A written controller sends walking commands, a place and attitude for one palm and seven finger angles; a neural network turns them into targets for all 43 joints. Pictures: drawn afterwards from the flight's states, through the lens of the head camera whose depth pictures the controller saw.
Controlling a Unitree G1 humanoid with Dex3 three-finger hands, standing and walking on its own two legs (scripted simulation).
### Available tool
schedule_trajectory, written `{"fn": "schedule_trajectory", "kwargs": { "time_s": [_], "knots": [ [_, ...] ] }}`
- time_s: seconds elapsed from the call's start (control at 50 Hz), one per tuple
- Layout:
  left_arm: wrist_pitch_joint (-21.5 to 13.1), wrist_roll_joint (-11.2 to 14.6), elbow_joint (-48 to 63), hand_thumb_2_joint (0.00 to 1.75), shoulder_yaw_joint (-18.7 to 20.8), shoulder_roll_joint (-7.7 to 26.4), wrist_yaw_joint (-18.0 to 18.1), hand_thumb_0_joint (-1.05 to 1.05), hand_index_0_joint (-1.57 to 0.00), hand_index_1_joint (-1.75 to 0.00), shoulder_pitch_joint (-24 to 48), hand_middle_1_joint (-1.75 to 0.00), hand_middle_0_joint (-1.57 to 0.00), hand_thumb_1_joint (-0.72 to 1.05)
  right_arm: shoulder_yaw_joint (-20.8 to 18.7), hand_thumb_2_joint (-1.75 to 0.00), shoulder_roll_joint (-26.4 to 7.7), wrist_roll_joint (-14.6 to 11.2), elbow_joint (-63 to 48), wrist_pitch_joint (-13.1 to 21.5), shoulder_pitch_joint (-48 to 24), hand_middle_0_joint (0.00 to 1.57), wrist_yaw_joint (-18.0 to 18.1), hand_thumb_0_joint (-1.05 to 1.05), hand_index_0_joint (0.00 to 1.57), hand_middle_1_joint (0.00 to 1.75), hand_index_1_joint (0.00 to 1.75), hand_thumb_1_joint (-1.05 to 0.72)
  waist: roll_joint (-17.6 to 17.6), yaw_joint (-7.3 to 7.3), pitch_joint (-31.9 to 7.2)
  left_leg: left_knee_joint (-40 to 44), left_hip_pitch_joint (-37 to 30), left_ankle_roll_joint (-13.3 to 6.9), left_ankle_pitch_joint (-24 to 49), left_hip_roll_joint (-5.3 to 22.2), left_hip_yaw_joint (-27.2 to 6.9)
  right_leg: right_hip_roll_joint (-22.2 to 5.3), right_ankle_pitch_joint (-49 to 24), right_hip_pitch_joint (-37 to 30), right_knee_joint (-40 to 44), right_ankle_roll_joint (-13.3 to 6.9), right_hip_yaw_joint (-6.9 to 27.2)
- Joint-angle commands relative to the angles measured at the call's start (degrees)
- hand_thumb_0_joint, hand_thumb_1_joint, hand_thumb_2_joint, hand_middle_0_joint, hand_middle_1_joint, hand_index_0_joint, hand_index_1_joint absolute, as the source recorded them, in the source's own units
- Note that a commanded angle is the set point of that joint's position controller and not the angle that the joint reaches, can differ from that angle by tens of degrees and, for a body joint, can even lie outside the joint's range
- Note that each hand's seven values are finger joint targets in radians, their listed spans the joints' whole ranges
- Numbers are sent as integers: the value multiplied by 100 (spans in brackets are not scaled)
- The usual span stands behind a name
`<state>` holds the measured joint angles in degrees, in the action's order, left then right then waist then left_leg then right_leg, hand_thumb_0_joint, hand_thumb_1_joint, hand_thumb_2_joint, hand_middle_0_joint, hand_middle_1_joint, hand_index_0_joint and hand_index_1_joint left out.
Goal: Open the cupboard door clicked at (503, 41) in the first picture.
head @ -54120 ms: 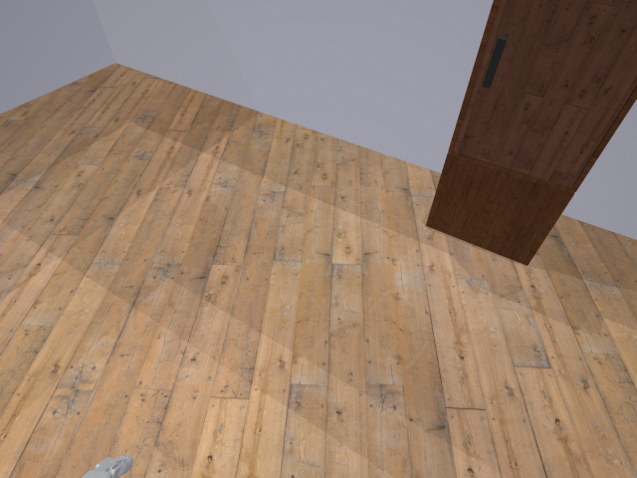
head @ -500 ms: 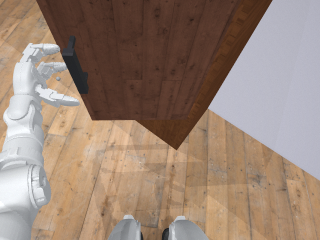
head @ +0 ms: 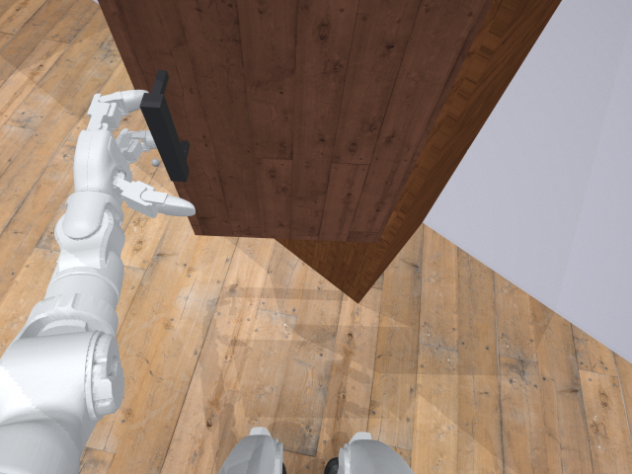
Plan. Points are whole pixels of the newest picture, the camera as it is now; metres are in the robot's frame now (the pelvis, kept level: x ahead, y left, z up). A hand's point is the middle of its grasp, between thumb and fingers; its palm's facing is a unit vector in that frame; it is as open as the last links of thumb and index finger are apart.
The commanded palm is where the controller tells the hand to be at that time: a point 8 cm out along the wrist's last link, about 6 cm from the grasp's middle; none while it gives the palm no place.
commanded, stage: slide the fingers in behind the handle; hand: left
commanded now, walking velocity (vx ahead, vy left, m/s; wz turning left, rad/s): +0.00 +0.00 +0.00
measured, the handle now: (171, 129) +0.53 +0.19 +0.06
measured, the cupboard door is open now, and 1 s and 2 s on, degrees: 38 37 73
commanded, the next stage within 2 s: close the thumb around the handle in 0.32 s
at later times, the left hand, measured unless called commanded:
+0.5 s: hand (174, 156) +0.49 +0.18 +0.07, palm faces +0.02 -1.00 +0.00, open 13.9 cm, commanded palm +0.46 +0.23 +0.07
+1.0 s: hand (170, 158) +0.48 +0.19 +0.07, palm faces +0.01 -1.00 +0.00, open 6.6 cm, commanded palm +0.46 +0.23 +0.07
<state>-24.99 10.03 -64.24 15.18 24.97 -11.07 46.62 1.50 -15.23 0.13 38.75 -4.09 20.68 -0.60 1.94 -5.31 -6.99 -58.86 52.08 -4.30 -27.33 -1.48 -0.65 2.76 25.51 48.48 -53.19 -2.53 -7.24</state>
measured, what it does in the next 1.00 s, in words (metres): stands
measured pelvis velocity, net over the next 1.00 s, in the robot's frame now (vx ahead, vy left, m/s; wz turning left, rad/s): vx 0.00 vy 0.00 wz -0.05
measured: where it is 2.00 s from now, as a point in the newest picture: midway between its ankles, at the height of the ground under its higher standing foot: outside the picture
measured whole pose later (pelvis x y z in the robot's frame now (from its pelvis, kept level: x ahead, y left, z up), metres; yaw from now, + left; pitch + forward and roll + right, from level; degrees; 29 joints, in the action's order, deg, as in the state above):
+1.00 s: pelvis +0.00 +0.00 +0.00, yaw -3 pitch +20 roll -4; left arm -24.5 8.1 -64.5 21.3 26.7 -14.0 45.5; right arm 2.5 -15.5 -0.7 35.9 -4.2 21.4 0.8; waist 1.7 -7.5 -7.0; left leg -58.7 51.7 -4.4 -27.5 -0.2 2.0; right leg 3.9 25.0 49.6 -54.1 -2.5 -4.5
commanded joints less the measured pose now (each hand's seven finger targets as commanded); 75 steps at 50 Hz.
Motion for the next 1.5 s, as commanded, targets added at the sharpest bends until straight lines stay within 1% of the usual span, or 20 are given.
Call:
{"fn": "schedule_trajectory", "kwargs": {
  "time_s": [0.0,0.06,0.16,0.2,0.24,0.32,0.4,0.5,0.54,0.6,0.74,0.78,0.86,0.88,0.9,1.18,1.22,1.28,1.38,1.48],
  "knots": [
    [-387,-211,1042,30,-181,614,-285,0,-30,-120,2872,-120,-30,-50,-342,-90,-1034,-34,-264,57,851,20,83,0,20,30,30,-90,568,-585,-2284,631,-2611,394,2526,297,-698,102,-1518,0,450,14,465],
    [-293,-64,781,30,761,1578,-136,0,-30,-120,2816,-120,-30,-50,-268,-90,-1092,-52,-377,81,830,20,167,0,20,30,30,-90,291,-386,-2252,629,-1871,277,2110,207,-544,78,-1562,-555,426,24,574],
    [-454,-436,1078,30,1088,2116,34,0,-30,-120,2424,-120,-30,-50,-217,-90,-991,4,-658,101,874,20,131,0,20,30,30,-90,584,-179,-2840,493,-1869,278,2800,195,-395,68,-2229,-1029,191,59,660],
    [-493,-446,1226,30,875,1850,-42,0,-30,-120,2245,-120,-30,-50,-214,-90,-945,-20,-713,54,849,20,102,0,20,30,30,-90,709,-176,-2870,512,-2027,299,2913,231,-341,79,-2314,-1015,225,82,663],
    [-423,-300,1134,30,715,1564,-182,0,-30,-120,2138,-120,-30,-50,-236,-90,-965,-53,-742,25,847,20,103,0,20,30,30,-90,505,-273,-2684,563,-2018,282,2794,261,-322,104,-2262,-1008,329,91,651],
    [-294,0,1293,30,759,1475,-384,0,-30,-120,2145,-120,-30,-50,-296,-90,-1018,-107,-700,-1,906,20,157,0,20,30,30,-90,443,-292,-2805,610,-2115,270,2897,276,-310,112,-2414,-1121,404,106,660],
    [-249,-93,1209,30,646,1363,-326,0,-30,-120,2191,-120,-30,-50,-304,-90,-994,-93,-600,-1,970,20,160,0,20,30,30,-90,467,-325,-2444,638,-2112,271,2783,286,-345,110,-2194,-821,427,109,627],
    [-375,-130,1378,42,813,1507,-197,0,-32,-123,1933,-123,-32,-22,-313,-90,-981,-74,-629,-3,953,20,138,0,20,30,30,-90,561,-212,-2577,631,-2177,302,2957,274,-316,96,-2290,-913,398,91,642],
    [-368,-141,1243,47,807,1532,-197,0,-33,-124,2022,-124,-33,-11,-291,-90,-982,-78,-622,3,910,20,140,0,20,30,30,-90,372,-262,-2328,650,-1888,264,2594,258,-277,88,-2176,-972,431,106,678],
    [-405,-199,1324,54,769,1550,-175,0,-34,-126,2156,-126,-34,6,-293,-90,-983,-90,-650,16,884,20,151,0,20,30,30,-90,587,-244,-2409,677,-2011,281,2538,252,-304,84,-2075,-899,408,85,667],
    [-413,-175,1204,71,963,1811,-203,0,-37,-130,2205,-130,-37,45,-280,-90,-1032,-87,-655,70,858,20,201,0,20,30,30,-90,420,-261,-2492,656,-1825,246,2269,238,-291,70,-1969,-1005,413,101,716],
    [-447,-169,1269,76,936,1763,-246,0,-38,-131,2098,-131,-38,56,-282,-90,-1022,-83,-672,74,865,20,195,0,20,30,30,-90,603,-209,-2750,614,-2102,283,2641,255,-320,81,-2137,-961,358,81,694],
    [-395,-106,1217,85,582,1344,-335,0,-39,-134,2245,-134,-39,79,-281,-90,-999,-88,-644,71,857,20,177,0,20,30,30,-90,537,-370,-2461,611,-2174,290,2674,287,-368,105,-2046,-711,395,87,630],
    [-357,-110,1095,88,776,1545,-323,0,-40,-134,2122,-134,-40,84,-300,-90,-1048,-95,-620,61,870,20,191,0,20,30,30,-90,438,-292,-2403,632,-2101,303,2547,301,-384,104,-1927,-660,397,90,618],
    [-327,-80,1100,90,654,1416,-322,0,-40,-135,2220,-135,-40,90,-281,-90,-1042,-96,-626,59,849,20,195,0,20,30,30,-90,416,-368,-2324,654,-2050,289,2463,291,-381,101,-1888,-652,428,100,620],
    [-338,-181,1094,90,999,1809,-187,0,-40,-135,2066,-135,-40,90,-273,-90,-1039,-78,-682,45,892,20,193,0,20,30,30,-90,406,-196,-2405,656,-1864,297,2491,259,-351,88,-1963,-860,360,82,639],
    [-347,-156,1177,90,583,1249,-178,0,-40,-135,2291,-135,-40,90,-269,-90,-980,-77,-696,61,846,20,169,0,20,30,30,-90,563,-322,-2362,674,-2058,323,2411,275,-393,94,-1769,-583,383,86,587],
    [-380,-93,1267,90,783,1350,-143,0,-40,-135,1856,-135,-40,90,-316,-90,-1026,-58,-718,75,879,20,145,0,20,30,30,-90,433,-171,-2621,671,-2206,345,2632,287,-400,104,-1887,-726,362,71,575],
    [-339,-22,1710,90,620,1060,-163,0,-40,-135,1013,-135,-40,90,-344,-90,-987,-102,-874,60,768,20,83,0,20,30,30,-90,467,0,-2671,751,-2322,372,2916,289,-324,110,-2080,-938,401,62,562],
    [-195,198,2618,90,341,472,-133,0,-40,-135,-286,-135,-40,90,-378,-90,-888,-184,-1135,80,521,20,15,0,20,30,30,-90,255,210,-2503,911,-2303,352,3109,274,-214,107,-2352,-1345,517,65,552]
  ]
}}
